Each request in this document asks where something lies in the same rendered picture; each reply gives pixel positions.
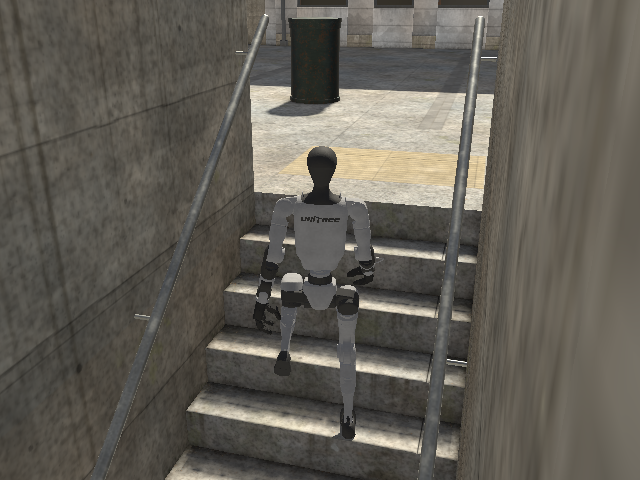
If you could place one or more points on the stairs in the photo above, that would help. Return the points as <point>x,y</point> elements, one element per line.
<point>248,423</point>

